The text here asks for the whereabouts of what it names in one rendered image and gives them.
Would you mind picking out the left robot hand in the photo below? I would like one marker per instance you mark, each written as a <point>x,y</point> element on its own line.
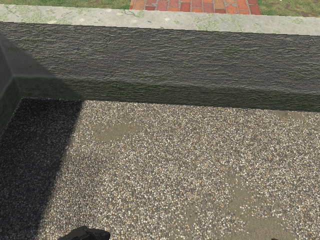
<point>84,233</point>

